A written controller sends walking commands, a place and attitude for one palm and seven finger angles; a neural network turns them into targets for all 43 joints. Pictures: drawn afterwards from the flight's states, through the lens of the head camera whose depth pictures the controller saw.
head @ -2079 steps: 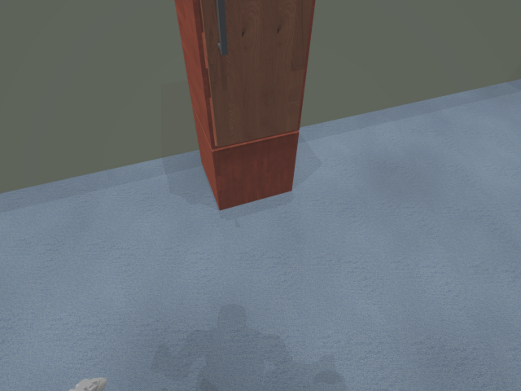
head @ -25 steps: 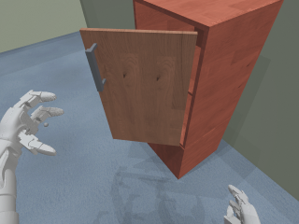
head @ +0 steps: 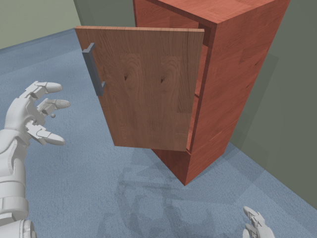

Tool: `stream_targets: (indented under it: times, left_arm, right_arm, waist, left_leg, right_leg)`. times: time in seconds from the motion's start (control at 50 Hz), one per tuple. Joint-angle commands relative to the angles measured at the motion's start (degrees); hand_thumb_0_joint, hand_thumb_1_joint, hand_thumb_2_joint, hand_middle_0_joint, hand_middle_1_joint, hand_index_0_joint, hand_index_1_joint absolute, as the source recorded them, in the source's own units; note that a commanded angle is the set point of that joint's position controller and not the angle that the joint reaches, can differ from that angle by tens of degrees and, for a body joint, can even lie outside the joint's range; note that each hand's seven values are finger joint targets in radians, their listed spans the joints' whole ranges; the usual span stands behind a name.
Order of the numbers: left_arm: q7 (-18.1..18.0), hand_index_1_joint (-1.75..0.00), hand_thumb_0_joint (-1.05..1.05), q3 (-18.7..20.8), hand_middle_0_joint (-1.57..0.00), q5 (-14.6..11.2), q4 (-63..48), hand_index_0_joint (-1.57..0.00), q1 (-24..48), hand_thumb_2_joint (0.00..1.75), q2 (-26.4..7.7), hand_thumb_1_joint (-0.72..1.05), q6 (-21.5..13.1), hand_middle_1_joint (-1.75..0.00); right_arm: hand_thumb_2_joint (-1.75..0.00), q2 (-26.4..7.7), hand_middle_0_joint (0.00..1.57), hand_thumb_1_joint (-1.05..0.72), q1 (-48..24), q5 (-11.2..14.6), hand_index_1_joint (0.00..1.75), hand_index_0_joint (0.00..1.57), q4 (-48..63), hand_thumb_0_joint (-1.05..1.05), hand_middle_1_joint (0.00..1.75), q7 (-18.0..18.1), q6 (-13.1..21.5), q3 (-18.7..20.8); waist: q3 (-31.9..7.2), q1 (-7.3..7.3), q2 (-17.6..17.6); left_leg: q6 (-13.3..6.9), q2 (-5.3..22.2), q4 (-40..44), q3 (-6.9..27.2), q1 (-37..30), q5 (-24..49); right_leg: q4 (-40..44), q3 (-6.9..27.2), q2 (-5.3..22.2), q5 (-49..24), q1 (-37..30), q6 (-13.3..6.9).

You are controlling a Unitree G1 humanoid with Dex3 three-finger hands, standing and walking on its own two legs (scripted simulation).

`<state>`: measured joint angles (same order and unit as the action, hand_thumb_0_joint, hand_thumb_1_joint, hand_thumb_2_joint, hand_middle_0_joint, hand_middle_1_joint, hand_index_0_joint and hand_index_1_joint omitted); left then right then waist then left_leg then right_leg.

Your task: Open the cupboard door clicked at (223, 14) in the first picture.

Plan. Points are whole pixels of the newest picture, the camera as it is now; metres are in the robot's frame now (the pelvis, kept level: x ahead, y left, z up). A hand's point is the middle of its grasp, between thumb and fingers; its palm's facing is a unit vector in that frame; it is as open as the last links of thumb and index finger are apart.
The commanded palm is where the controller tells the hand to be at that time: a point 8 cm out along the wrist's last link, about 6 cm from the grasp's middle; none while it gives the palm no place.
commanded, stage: move the hooked fingers beside the handle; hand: left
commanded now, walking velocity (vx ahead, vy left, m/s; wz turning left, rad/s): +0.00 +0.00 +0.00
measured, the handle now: (96, 70) +0.56 +0.23 +0.13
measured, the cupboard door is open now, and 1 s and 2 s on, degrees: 46 46 46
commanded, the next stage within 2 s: none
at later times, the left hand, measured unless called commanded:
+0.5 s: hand (65, 96) +0.42 +0.27 +0.14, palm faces -0.03 -1.00 -0.02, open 14.0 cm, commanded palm +0.41 +0.32 +0.14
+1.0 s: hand (73, 81) +0.49 +0.28 +0.14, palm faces -0.04 -1.00 +0.00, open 14.0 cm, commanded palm +0.48 +0.33 +0.14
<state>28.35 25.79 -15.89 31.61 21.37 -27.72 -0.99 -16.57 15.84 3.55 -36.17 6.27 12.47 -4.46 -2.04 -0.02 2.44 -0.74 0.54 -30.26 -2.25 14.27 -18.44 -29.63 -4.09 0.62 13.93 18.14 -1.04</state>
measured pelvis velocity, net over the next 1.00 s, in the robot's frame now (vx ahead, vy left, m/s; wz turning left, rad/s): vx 0.01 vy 0.01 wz -0.02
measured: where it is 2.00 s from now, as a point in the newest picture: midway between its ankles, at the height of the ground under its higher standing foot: outside the picture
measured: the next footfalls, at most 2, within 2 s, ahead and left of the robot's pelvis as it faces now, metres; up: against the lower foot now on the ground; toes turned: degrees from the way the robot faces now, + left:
none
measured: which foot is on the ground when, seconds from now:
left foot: down 0.00-1.00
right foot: down 0.00-1.00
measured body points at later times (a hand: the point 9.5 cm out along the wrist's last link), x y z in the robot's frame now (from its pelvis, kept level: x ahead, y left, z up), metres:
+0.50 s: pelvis +0.00 +0.01 -0.01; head +0.05 +0.00 +0.44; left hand +0.42 +0.33 +0.15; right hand +0.08 -0.27 -0.11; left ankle -0.03 +0.11 -0.73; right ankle +0.02 -0.11 -0.73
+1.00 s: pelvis +0.01 +0.01 -0.01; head +0.10 +0.02 +0.43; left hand +0.49 +0.33 +0.14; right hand +0.02 -0.26 -0.12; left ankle -0.03 +0.11 -0.73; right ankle +0.02 -0.11 -0.73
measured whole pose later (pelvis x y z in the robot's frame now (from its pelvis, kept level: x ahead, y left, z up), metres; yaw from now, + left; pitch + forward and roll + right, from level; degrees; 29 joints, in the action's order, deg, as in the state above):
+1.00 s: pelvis +0.01 +0.01 -0.01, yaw -1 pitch +14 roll -2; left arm 31.1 28.1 -7.3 69.6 53.6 -42.2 -10.4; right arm -18.2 23.5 1.9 -37.2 3.9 0.7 -3.3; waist -3.5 -7.3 0.9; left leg -1.8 1.1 -37.2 -2.7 29.8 -21.6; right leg -33.4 -3.5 0.3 15.0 32.5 0.0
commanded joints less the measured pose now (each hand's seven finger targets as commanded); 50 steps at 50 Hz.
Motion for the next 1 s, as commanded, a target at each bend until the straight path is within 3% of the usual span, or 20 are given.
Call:
stream_targets:
  times: [0.0,0.16,0.18,0.3,0.38,0.44,0.46,0.58,0.66,0.72,0.86,0.88,0.92,0.98]
  left_arm:
    - [-0.15,-1.20,0.00,2.15,-0.30,-0.80,-9.37,-0.30,22.32,0.30,-16.26,-0.50,-3.91,-1.20]
    - [0.15,-1.20,0.00,4.15,-0.30,0.44,-3.59,-0.30,31.30,0.30,-21.38,-0.50,-6.31,-1.20]
    - [0.26,-1.20,0.00,2.33,-0.30,0.72,-4.06,-0.30,33.85,0.30,-20.01,-0.50,-7.01,-1.20]
    - [1.15,-1.20,0.00,4.53,-0.30,1.60,8.02,-0.30,36.63,0.30,-24.66,-0.50,-7.50,-1.20]
    - [1.65,-1.20,0.00,1.05,-0.30,3.17,9.31,-0.30,41.80,0.30,-23.00,-0.50,-8.84,-1.20]
    - [1.79,-1.20,0.00,2.24,-0.30,2.80,11.88,-0.30,44.16,0.30,-24.52,-0.50,-10.07,-1.20]
    - [1.73,-1.20,0.00,3.71,-0.30,2.79,13.54,-0.30,44.27,0.30,-26.23,-0.50,-10.43,-1.20]
    - [1.66,-1.20,0.00,4.33,-0.30,4.88,18.72,-0.30,48.29,0.30,-29.23,-0.50,-11.56,-1.20]
    - [1.94,-1.20,0.00,5.39,-0.30,5.49,19.24,-0.30,48.85,0.30,-31.08,-0.50,-12.57,-1.20]
    - [2.64,-1.20,0.00,4.09,-0.30,5.05,18.94,-0.30,52.62,0.30,-30.12,-0.50,-13.11,-1.20]
    - [2.86,-1.20,0.00,3.84,-0.30,6.19,24.38,-0.30,54.10,0.30,-30.99,-0.50,-12.60,-1.20]
    - [2.62,-1.20,0.00,4.81,-0.30,6.72,25.24,-0.30,54.75,0.30,-32.70,-0.50,-12.49,-1.20]
    - [2.66,-1.20,0.00,4.17,-0.30,6.98,25.50,-0.30,58.11,0.30,-33.22,-0.50,-12.60,-1.20]
    - [2.41,-1.20,0.00,4.27,-0.30,7.83,25.99,-0.30,58.94,0.30,-33.86,-0.50,-13.20,-1.20]
  right_arm:
    - [-0.90,-7.84,0.20,-0.90,-2.49,0.39,0.30,0.20,7.92,0.00,0.30,0.52,2.49,3.73]
    - [-0.90,-8.90,0.20,-0.90,0.97,0.12,0.30,0.20,6.36,0.00,0.30,0.75,1.17,4.17]
    - [-0.90,-8.82,0.20,-0.90,1.08,0.06,0.30,0.20,6.38,0.00,0.30,0.80,1.13,4.13]
    - [-0.90,-10.05,0.20,-0.90,4.10,-0.04,0.30,0.20,4.94,0.00,0.30,0.46,-0.69,4.24]
    - [-0.90,-9.94,0.20,-0.90,5.30,-0.21,0.30,0.20,4.97,0.00,0.30,0.09,-1.30,4.33]
    - [-0.90,-10.44,0.20,-0.90,6.88,-0.42,0.30,0.20,4.63,0.00,0.30,-0.09,-2.25,4.65]
    - [-0.90,-10.70,0.20,-0.90,7.34,-0.41,0.30,0.20,4.45,0.00,0.30,-0.06,-2.58,4.74]
    - [-0.90,-11.10,0.20,-0.90,9.71,-0.81,0.30,0.20,3.68,0.00,0.30,-0.54,-4.60,4.78]
    - [-0.90,-11.18,0.20,-0.90,11.29,-1.07,0.30,0.20,3.80,0.00,0.30,-0.96,-6.14,5.07]
    - [-0.90,-11.26,0.20,-0.90,12.23,-1.12,0.30,0.20,3.40,0.00,0.30,-1.05,-7.36,5.28]
    - [-0.90,-11.57,0.20,-0.90,14.01,-1.40,0.30,0.20,2.73,0.00,0.30,-1.40,-9.47,5.34]
    - [-0.90,-11.76,0.20,-0.90,14.41,-1.52,0.30,0.20,2.52,0.00,0.30,-1.39,-9.82,5.32]
    - [-0.90,-11.77,0.20,-0.90,14.78,-1.46,0.30,0.20,2.27,0.00,0.30,-1.31,-10.57,5.25]
    - [-0.90,-11.81,0.20,-0.90,15.74,-1.78,0.30,0.20,2.34,0.00,0.30,-1.44,-11.20,5.43]
  waist:
    - [-12.32,-0.18,-0.06]
    - [-15.33,-1.51,1.47]
    - [-16.15,-2.04,2.63]
    - [-14.80,-2.69,-0.54]
    - [-17.53,-3.42,5.59]
    - [-19.18,-4.24,-0.09]
    - [-19.15,-3.93,-0.36]
    - [-20.35,-4.43,1.99]
    - [-23.13,-4.35,3.30]
    - [-23.35,-5.54,3.85]
    - [-22.79,-6.46,4.01]
    - [-22.50,-6.65,3.77]
    - [-22.52,-7.64,4.08]
    - [-24.59,-7.82,4.68]
  left_leg:
    - [-0.76,-0.32,3.19,2.62,-1.90,17.53]
    - [-0.85,-0.61,2.30,2.82,-1.10,16.51]
    - [-0.76,-0.60,2.19,2.90,-1.85,16.92]
    - [-1.03,-0.59,1.16,2.71,2.40,14.95]
    - [-0.59,-0.66,0.09,3.03,0.37,17.86]
    - [-0.88,-0.32,-0.61,3.28,1.57,18.59]
    - [-0.89,-0.33,-0.74,3.25,2.69,17.89]
    - [-0.84,-0.39,-1.72,3.14,4.39,19.53]
    - [-0.63,-0.05,-2.86,3.38,2.79,24.98]
    - [-0.52,0.34,-3.55,3.52,1.27,27.87]
    - [-0.59,0.41,-4.15,3.56,2.85,25.97]
    - [-0.67,0.31,-4.23,3.53,4.14,24.52]
    - [-0.72,0.37,-4.69,3.66,4.20,25.44]
    - [-0.63,0.55,-5.18,3.91,3.57,25.93]
  right_leg:
    - [1.71,1.71,-0.19,-15.46,-6.68,-0.57]
    - [1.23,2.21,-0.21,-14.56,-5.86,-0.68]
    - [1.02,2.24,-0.23,-14.69,-5.42,-0.70]
    - [0.38,2.56,-0.19,-14.02,-4.31,-0.59]
    - [-0.54,2.47,-0.22,-15.15,-1.91,-0.87]
    - [-1.13,2.43,-0.64,-16.71,-2.66,-0.48]
    - [-1.29,2.53,-0.62,-16.29,-2.71,-0.44]
    - [-2.44,2.83,-0.50,-17.85,-1.82,-0.37]
    - [-3.32,2.74,-0.90,-20.90,-1.77,-0.38]
    - [-3.32,2.60,-1.21,-21.74,0.16,-0.16]
    - [-3.31,2.54,-1.38,-19.97,2.57,-0.03]
    - [-3.46,2.50,-1.30,-19.57,2.51,-0.06]
    - [-3.63,2.67,-1.43,-20.60,3.04,-0.08]
    - [-3.95,2.56,-1.45,-20.18,3.55,-0.01]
